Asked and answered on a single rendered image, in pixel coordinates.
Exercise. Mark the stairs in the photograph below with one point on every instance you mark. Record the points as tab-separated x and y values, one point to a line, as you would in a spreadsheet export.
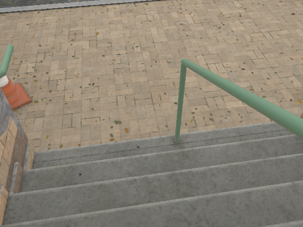
243	176

